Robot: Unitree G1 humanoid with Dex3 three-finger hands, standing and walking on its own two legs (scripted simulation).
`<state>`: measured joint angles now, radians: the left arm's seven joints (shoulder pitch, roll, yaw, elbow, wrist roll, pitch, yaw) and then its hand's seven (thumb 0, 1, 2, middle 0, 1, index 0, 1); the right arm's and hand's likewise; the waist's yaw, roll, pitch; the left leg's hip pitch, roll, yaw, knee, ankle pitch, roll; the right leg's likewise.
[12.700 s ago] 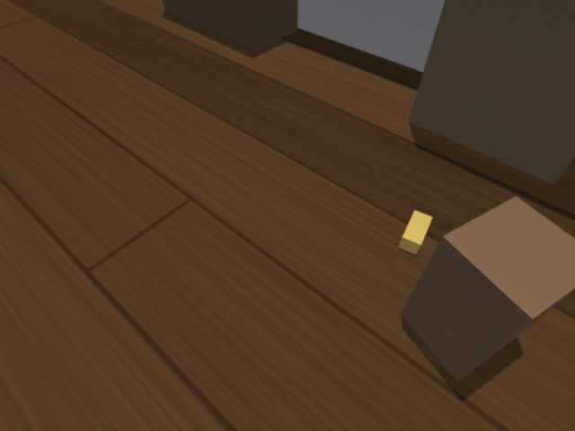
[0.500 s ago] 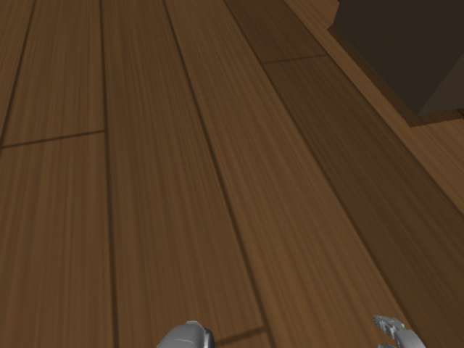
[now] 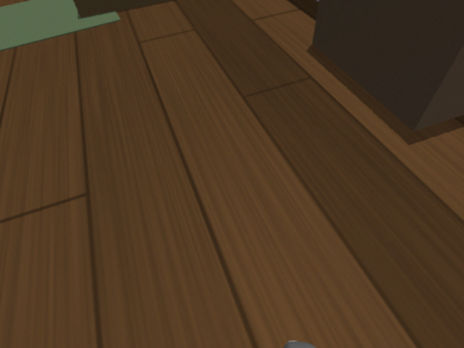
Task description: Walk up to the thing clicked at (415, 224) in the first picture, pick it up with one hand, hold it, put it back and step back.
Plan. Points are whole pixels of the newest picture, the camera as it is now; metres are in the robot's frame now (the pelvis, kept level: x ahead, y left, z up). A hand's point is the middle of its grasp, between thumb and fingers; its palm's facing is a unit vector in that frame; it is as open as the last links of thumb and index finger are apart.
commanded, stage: walk up
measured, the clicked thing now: out of the picture -0.66 -0.88 -0.72
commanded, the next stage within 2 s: none
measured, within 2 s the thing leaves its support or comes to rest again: neither
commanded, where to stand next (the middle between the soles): +0.45 +0.07 m, yaw +0 degrees
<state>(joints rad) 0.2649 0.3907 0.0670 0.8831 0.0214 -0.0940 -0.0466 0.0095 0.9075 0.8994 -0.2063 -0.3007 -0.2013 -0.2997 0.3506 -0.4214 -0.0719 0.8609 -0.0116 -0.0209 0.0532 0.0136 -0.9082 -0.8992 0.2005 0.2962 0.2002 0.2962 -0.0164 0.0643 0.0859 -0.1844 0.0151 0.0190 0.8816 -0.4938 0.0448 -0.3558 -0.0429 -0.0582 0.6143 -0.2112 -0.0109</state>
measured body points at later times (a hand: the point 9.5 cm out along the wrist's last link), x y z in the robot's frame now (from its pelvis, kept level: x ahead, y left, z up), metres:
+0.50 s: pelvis +0.19 +0.06 +0.00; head +0.20 +0.09 +0.45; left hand +0.23 +0.39 -0.12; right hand +0.26 -0.26 -0.08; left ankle +0.23 +0.17 -0.72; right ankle +0.15 -0.09 -0.65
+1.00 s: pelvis +0.33 +0.04 +0.01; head +0.35 +0.00 +0.46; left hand +0.40 +0.35 -0.07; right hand +0.39 -0.27 -0.13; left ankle +0.33 +0.19 -0.66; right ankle +0.38 -0.07 -0.72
